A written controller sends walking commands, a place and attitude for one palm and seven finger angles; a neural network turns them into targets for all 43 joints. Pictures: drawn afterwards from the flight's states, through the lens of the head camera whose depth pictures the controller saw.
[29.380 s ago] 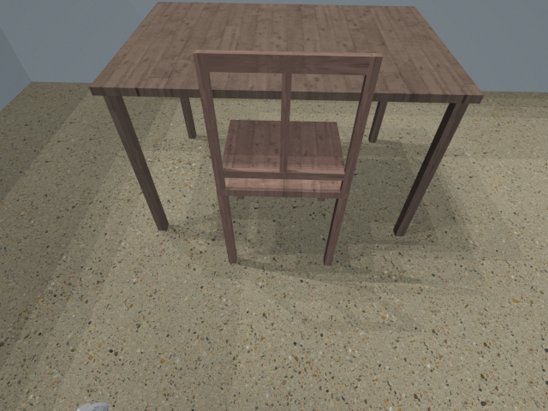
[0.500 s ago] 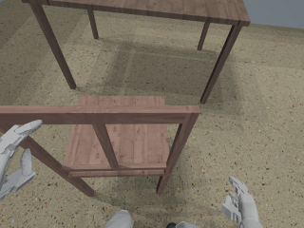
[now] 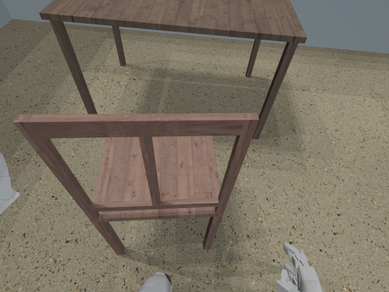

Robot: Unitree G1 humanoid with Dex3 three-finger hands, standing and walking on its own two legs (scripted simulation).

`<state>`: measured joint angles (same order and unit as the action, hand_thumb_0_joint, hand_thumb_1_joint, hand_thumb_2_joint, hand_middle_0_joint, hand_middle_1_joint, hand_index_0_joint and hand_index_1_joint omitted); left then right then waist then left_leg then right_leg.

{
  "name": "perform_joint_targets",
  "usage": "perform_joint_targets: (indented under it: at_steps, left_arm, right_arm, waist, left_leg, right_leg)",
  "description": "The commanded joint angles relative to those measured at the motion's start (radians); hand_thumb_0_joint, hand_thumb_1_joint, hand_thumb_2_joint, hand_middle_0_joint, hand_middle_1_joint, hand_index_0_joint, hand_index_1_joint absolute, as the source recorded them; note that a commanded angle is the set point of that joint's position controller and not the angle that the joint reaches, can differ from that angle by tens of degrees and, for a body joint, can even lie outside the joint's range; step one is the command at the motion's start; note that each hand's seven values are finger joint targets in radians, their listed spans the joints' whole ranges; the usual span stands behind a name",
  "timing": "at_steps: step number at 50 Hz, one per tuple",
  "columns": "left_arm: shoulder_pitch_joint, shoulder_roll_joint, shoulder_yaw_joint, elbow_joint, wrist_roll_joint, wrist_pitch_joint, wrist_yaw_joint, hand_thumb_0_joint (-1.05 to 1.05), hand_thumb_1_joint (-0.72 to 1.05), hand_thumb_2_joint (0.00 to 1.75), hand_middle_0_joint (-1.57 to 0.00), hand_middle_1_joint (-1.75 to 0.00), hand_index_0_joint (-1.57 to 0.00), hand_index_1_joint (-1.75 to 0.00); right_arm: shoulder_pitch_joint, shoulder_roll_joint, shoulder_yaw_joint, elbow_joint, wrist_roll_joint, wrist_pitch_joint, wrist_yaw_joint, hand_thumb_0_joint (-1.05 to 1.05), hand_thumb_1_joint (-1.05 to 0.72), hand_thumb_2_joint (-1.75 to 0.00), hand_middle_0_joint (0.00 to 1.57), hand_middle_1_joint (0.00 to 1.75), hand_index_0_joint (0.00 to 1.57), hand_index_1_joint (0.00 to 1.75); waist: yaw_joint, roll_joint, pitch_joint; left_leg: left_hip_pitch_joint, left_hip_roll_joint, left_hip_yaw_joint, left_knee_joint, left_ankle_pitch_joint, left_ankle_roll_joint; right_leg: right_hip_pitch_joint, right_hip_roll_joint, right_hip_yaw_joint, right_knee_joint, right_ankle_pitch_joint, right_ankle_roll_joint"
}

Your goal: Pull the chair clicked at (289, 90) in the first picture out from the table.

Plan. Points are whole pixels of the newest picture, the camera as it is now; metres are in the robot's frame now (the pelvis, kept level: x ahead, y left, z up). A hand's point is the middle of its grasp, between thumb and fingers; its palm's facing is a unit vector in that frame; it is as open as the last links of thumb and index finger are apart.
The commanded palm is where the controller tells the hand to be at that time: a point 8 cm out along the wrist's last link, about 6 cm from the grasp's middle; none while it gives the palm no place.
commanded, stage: step back with the hand held close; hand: left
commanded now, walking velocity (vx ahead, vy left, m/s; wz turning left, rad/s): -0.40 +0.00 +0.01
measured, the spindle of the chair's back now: (151, 175) +0.39 +0.14 -0.05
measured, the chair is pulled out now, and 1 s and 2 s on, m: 0.61 0.61 0.61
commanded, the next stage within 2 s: stop stepping back and stand still in 0.22 s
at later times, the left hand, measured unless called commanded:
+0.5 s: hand out of the picture +0.08 +0.23 +0.19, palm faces +0.34 -0.74 -0.57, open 7.4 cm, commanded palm +0.02 +0.28 +0.19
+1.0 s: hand out of the picture +0.00 +0.26 +0.19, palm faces +0.51 -0.72 -0.47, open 7.4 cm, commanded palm -0.05 +0.28 +0.19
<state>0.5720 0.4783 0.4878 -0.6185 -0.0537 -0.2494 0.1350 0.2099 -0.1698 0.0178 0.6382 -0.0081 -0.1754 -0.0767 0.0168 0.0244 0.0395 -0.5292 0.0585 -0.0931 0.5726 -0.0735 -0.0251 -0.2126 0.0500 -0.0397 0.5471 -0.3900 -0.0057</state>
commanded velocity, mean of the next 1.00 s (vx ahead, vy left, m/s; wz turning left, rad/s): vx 0.03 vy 0.03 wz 0.00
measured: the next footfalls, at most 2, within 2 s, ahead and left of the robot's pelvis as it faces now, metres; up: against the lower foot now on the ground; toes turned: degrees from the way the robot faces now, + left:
left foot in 0.20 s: +0.04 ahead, +0.12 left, +0.00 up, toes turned -1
left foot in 0.70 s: -0.13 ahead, +0.09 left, +0.00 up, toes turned +4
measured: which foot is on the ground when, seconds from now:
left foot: down 0.00-0.04, up 0.06-0.18, down 0.20-0.48, up 0.50-0.68, down 0.70-1.00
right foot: down 0.00-0.72, up 0.74-0.84, down 0.86-1.00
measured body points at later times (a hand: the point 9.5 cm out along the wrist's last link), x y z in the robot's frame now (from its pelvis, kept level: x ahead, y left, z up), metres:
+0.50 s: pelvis -0.12 -0.02 +0.01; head -0.10 -0.02 +0.45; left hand +0.05 +0.26 +0.22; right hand +0.06 -0.25 -0.07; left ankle -0.01 +0.11 -0.71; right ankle -0.09 -0.15 -0.72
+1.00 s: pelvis -0.18 -0.02 +0.01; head -0.20 -0.03 +0.46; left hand -0.03 +0.29 +0.21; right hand -0.05 -0.26 -0.10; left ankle -0.19 +0.09 -0.71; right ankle -0.14 -0.13 -0.72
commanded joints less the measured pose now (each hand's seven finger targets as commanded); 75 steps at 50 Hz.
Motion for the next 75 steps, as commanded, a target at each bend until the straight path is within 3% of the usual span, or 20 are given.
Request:
perform_joint_targets:
  at_steps: [1, 4, 7, 9, 11, 16, 22, 25, 27, 33, 37, 42, 47, 55, 57, 58, 59, 64, 69, 75]
  left_arm:
    - [-0.038, 0.133, 0.091, -0.088, -0.021, -0.077, -0.012, 0.00, 0.90, 0.90, -0.20, -0.30, -0.20, -0.30]
    - [-0.084, 0.147, 0.082, -0.015, -0.019, -0.042, 0.003, 0.00, 0.90, 0.90, -0.20, -0.30, -0.20, -0.30]
    - [-0.127, 0.123, 0.077, 0.020, 0.001, -0.035, 0.006, 0.00, 0.90, 0.90, -0.20, -0.30, -0.20, -0.30]
    - [-0.072, 0.136, 0.098, -0.027, 0.008, -0.045, 0.013, 0.00, 0.90, 0.90, -0.20, -0.30, -0.20, -0.30]
    - [-0.007, 0.107, 0.068, -0.056, 0.003, -0.052, 0.002, 0.00, 0.90, 0.90, -0.20, -0.30, -0.20, -0.30]
    - [-0.005, 0.169, 0.122, -0.300, 0.002, -0.044, 0.029, 0.00, 0.90, 0.90, -0.20, -0.30, -0.20, -0.30]
    - [0.070, 0.151, 0.137, -0.104, -0.019, 0.006, 0.032, 0.00, 0.90, 0.90, -0.20, -0.30, -0.20, -0.30]
    - [-0.045, 0.150, 0.097, -0.031, -0.006, 0.038, 0.034, 0.00, 0.90, 0.90, -0.20, -0.30, -0.20, -0.30]
    - [-0.111, 0.110, 0.045, 0.022, -0.005, 0.052, 0.032, 0.00, 0.90, 0.90, -0.20, -0.30, -0.20, -0.30]
    - [-0.166, 0.134, 0.037, -0.090, 0.034, 0.002, 0.056, 0.00, 0.90, 0.90, -0.20, -0.30, -0.20, -0.30]
    - [-0.076, 0.153, 0.087, -0.130, 0.046, -0.013, 0.055, 0.00, 0.90, 0.90, -0.20, -0.30, -0.20, -0.30]
    - [-0.053, 0.120, 0.076, -0.011, 0.038, -0.034, 0.042, 0.00, 0.90, 0.90, -0.20, -0.30, -0.20, -0.30]
    - [-0.121, 0.096, 0.035, 0.092, 0.027, -0.010, 0.031, 0.00, 0.90, 0.90, -0.20, -0.30, -0.20, -0.30]
    - [-0.133, 0.122, 0.052, -0.103, 0.044, -0.017, 0.046, 0.00, 0.90, 0.90, -0.20, -0.30, -0.20, -0.30]
    - [-0.145, 0.133, 0.059, -0.110, 0.043, -0.014, 0.050, 0.00, 0.90, 0.90, -0.20, -0.30, -0.20, -0.30]
    - [-0.134, -0.179, -0.366, 0.703, 0.125, 0.180, -0.099, 0.00, 0.90, 0.90, -0.20, -0.30, -0.20, -0.30]
    - [-0.100, -0.252, -0.370, 0.740, 0.101, 0.253, -0.122, 0.00, 0.90, 0.90, -0.20, -0.30, -0.20, -0.30]
    - [-0.237, -0.191, -0.403, 0.985, 0.092, 0.261, -0.119, 0.00, 0.90, 0.90, -0.20, -0.30, -0.20, -0.30]
    - [-0.267, -0.166, -0.441, 1.278, 0.074, 0.274, -0.112, 0.00, 0.90, 0.90, -0.20, -0.30, -0.20, -0.30]
    - [-0.224, -0.208, -0.444, 1.463, 0.069, 0.264, -0.105, 0.00, 0.90, 0.90, -0.20, -0.30, -0.20, -0.30]
  right_arm:
    - [-0.048, -0.171, -0.092, -0.077, 0.021, -0.057, -0.006, 0.00, -0.90, -0.90, 0.20, 0.30, 0.20, 0.30]
    - [-0.134, -0.150, -0.095, -0.096, 0.030, -0.025, -0.012, 0.00, -0.90, -0.90, 0.20, 0.30, 0.20, 0.30]
    - [-0.202, -0.108, -0.043, -0.115, 0.023, -0.011, -0.021, 0.00, -0.90, -0.90, 0.20, 0.30, 0.20, 0.30]
    - [-0.166, -0.146, -0.066, -0.128, 0.022, 0.004, -0.034, 0.00, -0.90, -0.90, 0.20, 0.30, 0.20, 0.30]
    - [-0.130, -0.155, -0.099, -0.133, 0.018, 0.004, 0.000, 0.00, -0.90, -0.90, 0.20, 0.30, 0.20, 0.30]
    - [-0.109, -0.158, -0.100, -0.135, 0.002, -0.015, 0.019, 0.00, -0.90, -0.90, 0.20, 0.30, 0.20, 0.30]
    - [-0.076, -0.151, -0.068, -0.180, 0.032, 0.018, 0.001, 0.00, -0.90, -0.90, 0.20, 0.30, 0.20, 0.30]
    - [-0.060, -0.166, -0.095, -0.161, 0.037, 0.035, -0.010, 0.00, -0.90, -0.90, 0.20, 0.30, 0.20, 0.30]
    - [-0.065, -0.150, -0.060, -0.143, 0.032, 0.050, 0.002, 0.00, -0.90, -0.90, 0.20, 0.30, 0.20, 0.30]
    - [-0.057, -0.161, -0.064, -0.148, 0.017, -0.008, -0.030, 0.00, -0.90, -0.90, 0.20, 0.30, 0.20, 0.30]
    - [-0.060, -0.145, -0.069, -0.155, 0.015, -0.026, -0.013, 0.00, -0.90, -0.90, 0.20, 0.30, 0.20, 0.30]
    - [-0.028, -0.169, -0.073, -0.120, 0.030, -0.022, 0.000, 0.00, -0.90, -0.90, 0.20, 0.30, 0.20, 0.30]
    - [-0.011, -0.159, -0.086, -0.112, 0.032, 0.010, 0.005, 0.00, -0.90, -0.90, 0.20, 0.30, 0.20, 0.30]
    - [-0.089, -0.147, -0.059, -0.146, 0.024, -0.007, -0.012, 0.00, -0.90, -0.90, 0.20, 0.30, 0.20, 0.30]
    - [-0.069, -0.140, -0.058, -0.144, 0.024, -0.018, -0.014, 0.00, -0.90, -0.90, 0.20, 0.30, 0.20, 0.30]
    - [-0.035, -0.243, -0.109, 0.071, -0.017, -0.001, 0.077, 0.00, -0.90, -0.90, 0.20, 0.30, 0.20, 0.30]
    - [0.038, -0.126, -0.088, 0.072, -0.006, 0.059, 0.078, 0.00, -0.90, -0.90, 0.20, 0.30, 0.20, 0.30]
    - [0.035, -0.155, -0.068, 0.056, -0.019, 0.127, 0.067, 0.00, -0.90, -0.90, 0.20, 0.30, 0.20, 0.30]
    - [0.024, -0.151, -0.036, 0.157, -0.014, 0.148, 0.059, 0.00, -0.90, -0.90, 0.20, 0.30, 0.20, 0.30]
    - [0.093, -0.084, -0.036, 0.249, -0.013, 0.157, 0.045, 0.00, -0.90, -0.90, 0.20, 0.30, 0.20, 0.30]
  waist:
    - [-0.004, 0.003, -0.259]
    - [-0.022, -0.219, -0.110]
    - [-0.028, -0.166, -0.020]
    - [-0.020, -0.074, -0.114]
    - [-0.020, 0.148, -0.248]
    - [-0.001, 0.223, -0.268]
    - [-0.033, 0.118, -0.136]
    - [-0.041, -0.281, -0.059]
    - [-0.076, -0.203, -0.045]
    - [-0.037, -0.061, -0.044]
    - [-0.045, 0.398, -0.046]
    - [-0.028, 0.077, -0.014]
    - [-0.051, -0.257, -0.016]
    - [-0.029, 0.217, -0.016]
    - [-0.027, 0.147, 0.001]
    - [-0.057, 0.032, 0.040]
    - [-0.038, 0.002, -0.061]
    - [-0.024, -0.264, -0.120]
    - [-0.008, 0.051, -0.058]
    - [-0.011, 0.156, -0.083]
  left_leg:
    - [0.442, 0.040, -0.027, 0.032, -0.008, 0.043]
    - [0.290, -0.075, 0.030, 0.455, -0.266, 0.000]
    - [0.114, -0.042, 0.011, 0.101, -0.268, 0.019]
    - [0.281, 0.063, -0.024, -0.201, 0.377, 0.068]
    - [0.570, 0.268, -0.161, -0.170, 0.836, 0.178]
    - [0.408, 0.239, -0.118, -0.162, 0.595, 0.171]
    - [0.072, 0.026, 0.024, -0.133, -0.518, 0.046]
    - [0.219, -0.081, 0.059, 0.550, -0.376, -0.001]
    - [0.196, -0.040, 0.020, 0.647, -0.359, 0.028]
    - [0.258, -0.055, 0.117, -0.197, -0.421, 0.086]
    - [0.092, 0.190, -0.265, -0.433, -0.585, 0.198]
    - [0.044, 0.075, -0.040, -0.143, -0.361, 0.125]
    - [0.111, -0.065, 0.102, 0.282, -0.384, 0.060]
    - [0.101, 0.151, -0.174, -0.364, -0.577, 0.150]
    - [0.078, 0.108, -0.113, -0.295, -0.433, 0.128]
    - [0.100, 0.019, -0.042, -0.065, -0.057, 0.098]
    - [0.164, 0.013, 0.015, -0.071, 0.019, 0.075]
    - [0.239, -0.013, -0.006, -0.020, 0.138, 0.072]
    - [0.272, 0.028, -0.038, -0.156, 0.119, 0.082]
    - [0.299, 0.023, -0.013, -0.185, -0.011, 0.078]
  right_leg:
    - [-0.089, -0.102, 0.058, -0.248, 0.245, -0.054]
    - [-0.311, -0.377, 0.241, -0.294, 0.293, -0.185]
    - [-0.082, -0.303, 0.114, -0.114, 0.673, -0.109]
    - [-0.026, -0.148, 0.024, 0.069, 0.634, 0.006]
    - [-0.223, -0.072, 0.070, 0.311, -0.057, 0.015]
    - [-0.137, -0.084, 0.056, 0.260, -0.047, 0.012]
    - [0.136, -0.088, -0.054, -0.194, 0.059, -0.003]
    - [-0.405, -0.409, 0.382, -0.422, -0.422, -0.169]
    - [-0.431, -0.412, 0.250, -0.357, -0.289, -0.144]
    - [-0.129, -0.251, 0.106, -0.208, -0.260, -0.044]
    - [-0.128, -0.078, -0.023, 0.380, -0.097, 0.015]
    - [0.106, -0.080, -0.036, -0.140, 0.066, -0.001]
    - [-0.135, -0.354, 0.404, -0.390, -0.362, -0.160]
    - [0.004, -0.090, 0.011, 0.030, -0.001, 0.000]
    - [0.071, -0.100, 0.023, -0.068, 0.099, 0.001]
    - [-0.099, -0.137, 0.013, 0.076, 0.368, -0.012]
    - [-0.075, -0.144, 0.020, 0.040, 0.336, -0.022]
    - [0.018, -0.200, 0.080, -0.031, 0.474, -0.072]
    - [0.034, -0.139, 0.044, -0.063, 0.267, -0.027]
    - [0.088, -0.147, 0.033, -0.143, 0.262, -0.039]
